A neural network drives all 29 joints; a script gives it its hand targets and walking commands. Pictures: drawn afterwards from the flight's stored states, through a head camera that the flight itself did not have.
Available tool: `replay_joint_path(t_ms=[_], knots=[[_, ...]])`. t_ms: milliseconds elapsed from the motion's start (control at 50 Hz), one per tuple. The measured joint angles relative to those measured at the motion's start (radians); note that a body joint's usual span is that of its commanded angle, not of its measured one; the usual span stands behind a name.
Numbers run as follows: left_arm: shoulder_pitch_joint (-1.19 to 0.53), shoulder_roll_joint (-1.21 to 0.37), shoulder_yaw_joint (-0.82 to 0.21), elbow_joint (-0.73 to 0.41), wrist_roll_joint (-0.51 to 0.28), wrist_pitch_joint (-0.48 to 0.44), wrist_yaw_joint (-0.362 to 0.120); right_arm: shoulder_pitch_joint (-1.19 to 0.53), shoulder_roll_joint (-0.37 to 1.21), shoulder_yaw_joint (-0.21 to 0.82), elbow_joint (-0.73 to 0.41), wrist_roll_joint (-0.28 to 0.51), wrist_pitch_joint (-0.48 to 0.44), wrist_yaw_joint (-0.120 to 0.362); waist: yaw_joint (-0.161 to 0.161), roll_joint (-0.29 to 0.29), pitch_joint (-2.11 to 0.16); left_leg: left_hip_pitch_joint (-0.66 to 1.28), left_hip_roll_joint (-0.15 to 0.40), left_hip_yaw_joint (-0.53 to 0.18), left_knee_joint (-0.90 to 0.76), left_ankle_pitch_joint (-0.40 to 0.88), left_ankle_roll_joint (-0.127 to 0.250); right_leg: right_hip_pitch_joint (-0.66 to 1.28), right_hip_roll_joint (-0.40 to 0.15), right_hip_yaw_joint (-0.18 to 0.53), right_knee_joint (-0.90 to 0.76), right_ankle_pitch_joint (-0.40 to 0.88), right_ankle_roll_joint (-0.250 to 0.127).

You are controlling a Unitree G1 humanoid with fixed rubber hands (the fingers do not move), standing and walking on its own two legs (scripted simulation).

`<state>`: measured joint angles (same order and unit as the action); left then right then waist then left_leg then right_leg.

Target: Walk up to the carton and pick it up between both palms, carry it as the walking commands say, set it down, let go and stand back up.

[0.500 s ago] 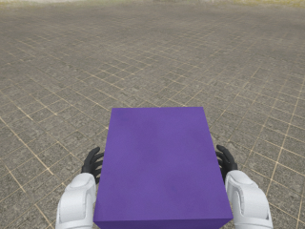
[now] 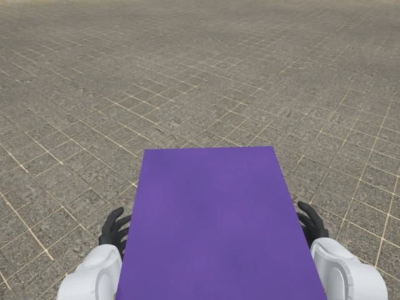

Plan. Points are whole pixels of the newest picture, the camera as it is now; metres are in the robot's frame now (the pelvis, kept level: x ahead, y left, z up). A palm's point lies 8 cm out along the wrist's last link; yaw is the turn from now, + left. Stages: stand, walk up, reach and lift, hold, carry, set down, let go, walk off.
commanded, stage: carry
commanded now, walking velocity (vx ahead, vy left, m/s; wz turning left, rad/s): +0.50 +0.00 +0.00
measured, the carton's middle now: (211, 247) +0.26 -0.01 +0.02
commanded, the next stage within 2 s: none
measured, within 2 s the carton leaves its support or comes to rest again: neither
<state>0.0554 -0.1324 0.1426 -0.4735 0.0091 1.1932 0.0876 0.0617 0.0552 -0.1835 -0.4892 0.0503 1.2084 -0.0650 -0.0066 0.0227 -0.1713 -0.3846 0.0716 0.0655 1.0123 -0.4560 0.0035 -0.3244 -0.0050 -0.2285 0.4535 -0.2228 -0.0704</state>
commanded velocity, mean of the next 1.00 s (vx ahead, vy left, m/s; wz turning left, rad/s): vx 0.11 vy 0.16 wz -0.47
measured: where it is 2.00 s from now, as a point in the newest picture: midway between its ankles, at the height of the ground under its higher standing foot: (157, 267)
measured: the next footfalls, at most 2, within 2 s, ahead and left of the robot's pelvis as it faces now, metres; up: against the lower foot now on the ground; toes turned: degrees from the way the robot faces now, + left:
left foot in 0.30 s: +0.37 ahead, +0.13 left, +0.00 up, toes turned +11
right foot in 0.72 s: +0.51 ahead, -0.06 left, +0.00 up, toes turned -22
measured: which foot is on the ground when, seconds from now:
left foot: up 0.00-0.28, down 0.30-0.74, up 0.76-1.00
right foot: down 0.00-0.34, up 0.36-0.70, down 0.72-1.00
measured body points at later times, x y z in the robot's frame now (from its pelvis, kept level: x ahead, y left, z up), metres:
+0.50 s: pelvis +0.28 +0.06 +0.01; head +0.31 +0.07 +0.46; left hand +0.55 +0.21 +0.06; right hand +0.51 -0.14 +0.07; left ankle +0.33 +0.12 -0.74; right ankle +0.23 -0.06 -0.67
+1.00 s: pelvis +0.45 +0.08 +0.00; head +0.47 +0.06 +0.45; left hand +0.73 +0.17 +0.07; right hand +0.63 -0.17 +0.06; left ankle +0.50 +0.22 -0.70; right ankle +0.47 -0.05 -0.74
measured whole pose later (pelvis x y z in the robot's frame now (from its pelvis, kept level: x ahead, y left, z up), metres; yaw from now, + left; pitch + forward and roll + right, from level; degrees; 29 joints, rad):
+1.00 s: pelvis +0.45 +0.08 +0.00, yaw -18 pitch +5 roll +2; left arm 0.05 -0.13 0.19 -0.55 -0.02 1.13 0.05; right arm 0.03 0.13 -0.20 -0.55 0.04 1.14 -0.06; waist 0.02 0.00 -0.04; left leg -0.49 0.05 0.03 0.80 -0.41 -0.05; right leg -0.45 -0.05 -0.05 0.52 -0.16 -0.02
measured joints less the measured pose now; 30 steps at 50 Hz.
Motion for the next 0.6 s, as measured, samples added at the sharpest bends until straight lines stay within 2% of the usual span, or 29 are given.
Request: replay_joint_path(t_ms=[40,160,240,300,320,340,380,420,460,540,600], knots=[[0.013,0.000,0.014,-0.010,-0.005,0.003,0.003,-0.005,0.023,-0.005,0.013,-0.004,-0.003,0.001,0.016,-0.006,0.009,-0.072,0.005,0.007,-0.035,0.070,-0.006,0.068,0.002,0.004,-0.074,0.012,0.011],[0.007,0.008,0.032,-0.033,-0.035,-0.022,0.001,-0.012,0.052,-0.007,-0.012,-0.016,-0.031,0.005,0.055,-0.013,0.046,-0.187,0.028,0.040,-0.351,0.295,0.004,0.253,-0.002,0.015,-0.222,-0.008,0.040],[-0.004,0.015,0.025,-0.048,-0.042,-0.022,0.000,-0.008,0.051,-0.007,-0.041,-0.015,-0.033,0.005,0.055,-0.023,0.058,-0.180,0.019,0.087,-0.475,0.389,0.022,0.352,-0.018,0.016,-0.214,-0.096,0.074],[-0.012,0.024,0.021,-0.061,-0.040,-0.014,0.000,-0.019,0.050,-0.008,-0.049,-0.013,-0.027,0.005,0.049,-0.031,0.061,-0.108,-0.003,0.138,-0.553,0.408,0.043,0.391,-0.044,0.033,-0.114,-0.212,0.108],[-0.022,0.039,0.021,-0.057,-0.040,-0.012,0.000,-0.029,0.058,-0.007,-0.034,-0.015,-0.034,0.004,0.037,-0.051,0.064,-0.102,-0.016,0.156,-0.528,0.434,0.068,0.374,-0.073,0.042,-0.025,-0.264,0.115],[-0.035,0.056,0.023,-0.041,-0.041,-0.012,0.000,-0.046,0.066,-0.005,-0.007,-0.021,-0.043,0.003,0.026,-0.070,0.070,-0.107,-0.028,0.171,-0.480,0.398,0.085,0.320,-0.105,0.062,0.115,-0.265,0.109],[-0.059,0.080,0.025,-0.007,-0.042,-0.009,-0.001,-0.071,0.073,-0.005,0.033,-0.035,-0.049,0.000,0.016,-0.068,0.090,-0.094,-0.027,0.188,-0.451,0.319,0.102,0.159,-0.103,0.130,0.434,-0.282,0.099],[-0.069,0.072,0.029,0.009,-0.042,-0.009,-0.002,-0.067,0.073,-0.008,0.037,-0.036,-0.052,-0.003,0.015,-0.055,0.114,-0.049,-0.019,0.202,-0.495,0.303,0.089,0.016,-0.086,0.152,0.609,-0.273,0.093],[-0.060,0.043,0.040,0.004,-0.037,-0.018,-0.006,-0.043,0.074,-0.014,0.022,-0.029,-0.061,-0.002,0.012,-0.050,0.133,0.011,-0.018,0.218,-0.566,0.309,0.087,-0.078,-0.083,0.142,0.605,-0.232,0.090],[-0.030,0.002,0.044,-0.041,-0.024,-0.042,-0.022,0.000,0.077,-0.024,-0.025,-0.012,-0.088,0.011,-0.004,-0.042,0.156,0.122,-0.021,0.248,-0.665,0.300,0.084,-0.184,-0.085,0.100,0.441,-0.142,0.089],[-0.020,0.006,0.036,-0.074,-0.022,-0.048,-0.031,0.005,0.077,-0.021,-0.056,-0.008,-0.092,0.017,-0.010,-0.036,0.157,0.179,-0.022,0.272,-0.668,0.256,0.072,-0.211,-0.084,0.067,0.309,-0.058,0.077]])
